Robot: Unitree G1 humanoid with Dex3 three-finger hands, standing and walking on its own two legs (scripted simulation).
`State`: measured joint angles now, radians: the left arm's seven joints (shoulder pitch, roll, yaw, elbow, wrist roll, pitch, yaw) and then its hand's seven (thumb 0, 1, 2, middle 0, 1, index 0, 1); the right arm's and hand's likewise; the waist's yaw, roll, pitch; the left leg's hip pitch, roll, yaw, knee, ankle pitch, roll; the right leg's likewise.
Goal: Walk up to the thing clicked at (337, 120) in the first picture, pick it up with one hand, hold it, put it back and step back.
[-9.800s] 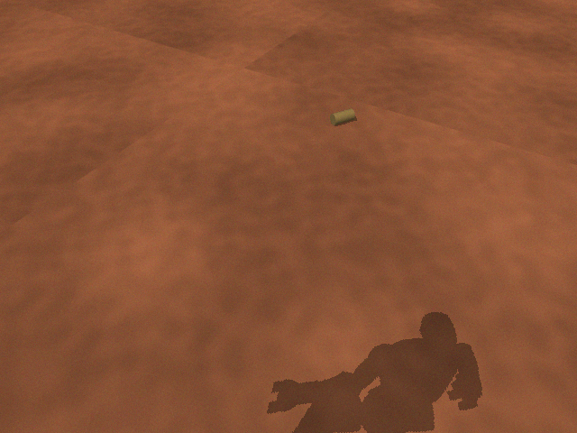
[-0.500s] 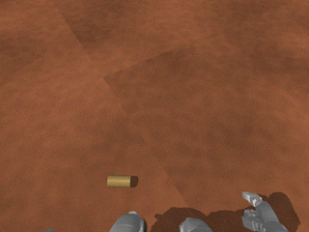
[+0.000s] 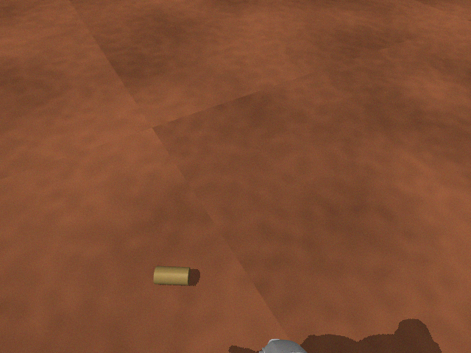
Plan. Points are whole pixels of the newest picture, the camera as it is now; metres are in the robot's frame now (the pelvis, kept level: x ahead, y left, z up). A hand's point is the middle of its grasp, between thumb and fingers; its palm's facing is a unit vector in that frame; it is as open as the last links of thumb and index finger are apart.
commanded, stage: walk up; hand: left
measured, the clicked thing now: (172, 275) +0.51 +0.24 -0.72
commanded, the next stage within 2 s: stand in 1.00 s
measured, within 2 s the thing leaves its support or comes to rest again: neither
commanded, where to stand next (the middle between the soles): +0.13 +0.04 m, yaw -2 degrees
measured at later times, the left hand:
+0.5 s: hand out of the picture +0.08 +0.27 -0.15, palm faces +0.00 -0.93 -0.36, open 7.4 cm
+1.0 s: hand out of the picture +0.12 +0.25 -0.13, palm faces -0.03 -0.94 -0.33, open 7.4 cm
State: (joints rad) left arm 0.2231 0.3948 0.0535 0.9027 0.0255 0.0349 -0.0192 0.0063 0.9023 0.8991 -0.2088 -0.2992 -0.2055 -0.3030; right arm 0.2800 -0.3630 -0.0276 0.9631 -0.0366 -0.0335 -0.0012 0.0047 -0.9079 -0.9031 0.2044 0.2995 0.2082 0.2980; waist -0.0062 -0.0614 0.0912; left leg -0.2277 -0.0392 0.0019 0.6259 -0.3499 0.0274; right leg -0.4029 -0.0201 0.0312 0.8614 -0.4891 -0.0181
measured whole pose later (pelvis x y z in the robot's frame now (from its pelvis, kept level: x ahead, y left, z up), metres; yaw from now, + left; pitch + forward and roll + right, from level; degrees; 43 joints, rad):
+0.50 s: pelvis +0.02 +0.00 +0.00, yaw +0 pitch -3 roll +0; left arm 0.19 0.39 0.02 1.03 0.00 0.00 -0.01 0.01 0.90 0.90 -0.21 -0.30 -0.20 -0.30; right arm 0.18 -0.37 -0.03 1.03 -0.02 -0.01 0.01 0.00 -0.91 -0.90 0.20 0.30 0.21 0.30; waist 0.01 -0.01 0.06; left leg -0.28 0.02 0.01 0.61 -0.28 0.00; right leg -0.27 -0.04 0.02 0.61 -0.29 0.01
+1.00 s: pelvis +0.03 +0.00 +0.02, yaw -2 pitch -3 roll +0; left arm 0.05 0.35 0.00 1.16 0.00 -0.01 -0.01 0.00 0.90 0.90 -0.21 -0.30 -0.20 -0.30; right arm 0.02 -0.35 -0.01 1.15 0.00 -0.01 0.01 0.00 -0.91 -0.90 0.20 0.30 0.21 0.30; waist 0.01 0.00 0.06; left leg -0.14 0.02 0.04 0.35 -0.17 -0.01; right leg -0.15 -0.04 0.04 0.36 -0.17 0.04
